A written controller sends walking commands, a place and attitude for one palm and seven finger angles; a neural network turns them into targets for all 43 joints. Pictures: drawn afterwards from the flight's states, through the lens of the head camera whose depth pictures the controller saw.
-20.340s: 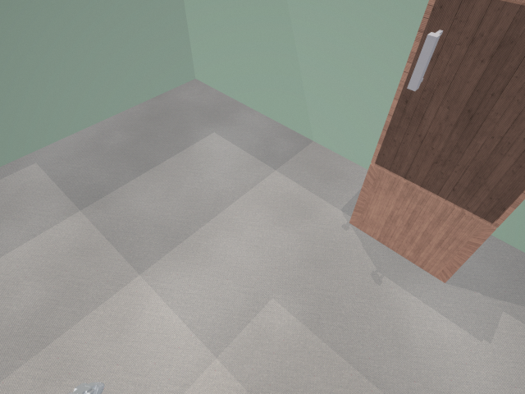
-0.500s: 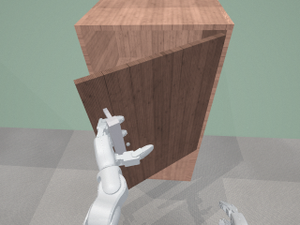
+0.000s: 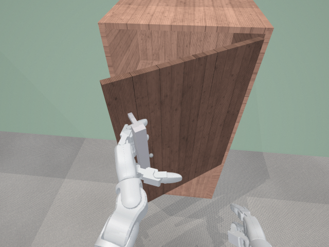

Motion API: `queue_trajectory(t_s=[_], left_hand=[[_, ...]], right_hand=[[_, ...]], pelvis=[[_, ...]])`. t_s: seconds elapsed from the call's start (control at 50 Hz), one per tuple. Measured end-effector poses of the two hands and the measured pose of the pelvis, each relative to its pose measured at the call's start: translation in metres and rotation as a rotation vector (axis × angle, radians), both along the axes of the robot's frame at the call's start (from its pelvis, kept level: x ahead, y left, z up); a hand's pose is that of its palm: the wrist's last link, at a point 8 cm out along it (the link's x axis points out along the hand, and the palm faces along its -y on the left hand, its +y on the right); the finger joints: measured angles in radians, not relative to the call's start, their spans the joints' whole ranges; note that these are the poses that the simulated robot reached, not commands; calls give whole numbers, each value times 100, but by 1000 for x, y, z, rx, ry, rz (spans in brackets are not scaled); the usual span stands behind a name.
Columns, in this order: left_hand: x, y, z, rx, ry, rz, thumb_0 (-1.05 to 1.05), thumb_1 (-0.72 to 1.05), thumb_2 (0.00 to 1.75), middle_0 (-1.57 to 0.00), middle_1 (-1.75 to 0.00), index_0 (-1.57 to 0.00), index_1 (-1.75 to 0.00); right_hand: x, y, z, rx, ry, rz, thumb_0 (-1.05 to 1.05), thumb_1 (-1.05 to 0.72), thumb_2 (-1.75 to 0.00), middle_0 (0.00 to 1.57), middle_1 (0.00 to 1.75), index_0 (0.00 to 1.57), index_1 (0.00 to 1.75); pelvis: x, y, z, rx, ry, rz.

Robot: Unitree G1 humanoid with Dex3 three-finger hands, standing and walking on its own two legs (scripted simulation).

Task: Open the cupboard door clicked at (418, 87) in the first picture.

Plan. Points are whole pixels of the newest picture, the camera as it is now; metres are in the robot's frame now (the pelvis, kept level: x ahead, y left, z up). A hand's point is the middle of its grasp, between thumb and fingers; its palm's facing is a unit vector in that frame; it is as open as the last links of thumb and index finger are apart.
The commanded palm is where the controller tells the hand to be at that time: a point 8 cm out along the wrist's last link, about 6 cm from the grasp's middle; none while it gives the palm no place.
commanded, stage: slide the hand sideways off the handle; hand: left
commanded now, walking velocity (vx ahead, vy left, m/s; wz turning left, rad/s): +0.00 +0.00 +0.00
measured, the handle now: (138, 142) +0.34 +0.10 +0.10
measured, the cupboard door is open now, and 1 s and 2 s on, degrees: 34 36 36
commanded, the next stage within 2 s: draw the hand back to the body in 1.16 s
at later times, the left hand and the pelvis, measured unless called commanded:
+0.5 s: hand (148, 168) +0.26 +0.07 +0.10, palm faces -0.11 -0.99 +0.01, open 15.9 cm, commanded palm +0.22 +0.14 +0.10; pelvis +0.00 +0.01 +0.00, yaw -3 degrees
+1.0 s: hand (121, 186) +0.22 +0.12 +0.09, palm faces -0.03 -1.00 -0.05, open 16.1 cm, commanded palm +0.19 +0.19 +0.10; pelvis +0.02 -0.02 -0.01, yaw -1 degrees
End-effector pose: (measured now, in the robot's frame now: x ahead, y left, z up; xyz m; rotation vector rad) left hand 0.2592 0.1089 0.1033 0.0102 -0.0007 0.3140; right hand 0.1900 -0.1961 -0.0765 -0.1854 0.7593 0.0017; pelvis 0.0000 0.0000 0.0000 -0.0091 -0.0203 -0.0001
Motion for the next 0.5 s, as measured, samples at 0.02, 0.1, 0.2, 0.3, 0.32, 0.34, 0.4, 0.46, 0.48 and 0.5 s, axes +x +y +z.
queue_trajectory(t_s=[0.02,0.1,0.2,0.3,0.32,0.34,0.4,0.46,0.48,0.5], left_hand=[[-1,2,-1,13,-5,-35,-1,-50,30,-43,-67,-41,-68],[-4,14,-2,64,-30,-271,-1,-50,30,-35,-54,-28,-56],[-5,18,-2,17,-28,-419,-2,-50,30,-25,-41,-20,-46],[-9,15,-2,-5,-27,-408,-2,-51,30,-25,-41,-22,-43],[-10,14,-2,-6,-26,-406,-2,-51,30,-25,-41,-23,-43],[-10,14,-2,-7,-26,-404,-2,-51,30,-25,-41,-23,-42],[-11,14,-2,-8,-25,-408,-2,-50,30,-25,-41,-23,-41],[-12,13,-2,-11,-22,-417,-2,-50,30,-24,-41,-23,-40],[-13,13,-1,-13,-21,-421,-2,-50,30,-24,-41,-23,-39],[-14,13,-1,-15,-20,-423,-2,-50,30,-23,-40,-23,-39]], right_hand=[[-1,2,0,3,2,5,1,-91,-90,20,30,20,30],[-10,5,-3,6,-6,5,1,-91,-90,20,30,20,30],[-26,4,-6,14,-24,-24,1,-91,-90,20,30,20,30],[-37,0,-6,19,-36,-45,2,-91,-90,20,30,20,30],[-38,-1,-5,18,-37,-48,2,-91,-90,20,30,20,30],[-40,-2,-5,16,-38,-51,2,-91,-90,20,30,20,30],[-41,-5,-2,10,-42,-61,2,-91,-90,20,30,20,30],[-40,-10,1,8,-53,-74,2,-91,-90,20,30,20,30],[-39,-11,3,8,-59,-78,2,-91,-90,20,30,20,30],[-38,-13,4,8,-64,-82,2,-91,-90,20,30,20,30]], pelvis=[[-1,1,0,2,2,1],[-5,4,-2,4,5,6],[-8,9,-3,2,3,2],[-9,12,-2,6,7,-14],[-9,12,-2,7,7,-17],[-9,11,-2,8,7,-20],[-8,10,-1,9,6,-30],[-5,8,0,10,7,-40],[-4,7,0,10,7,-43],[-2,6,0,11,8,-46]])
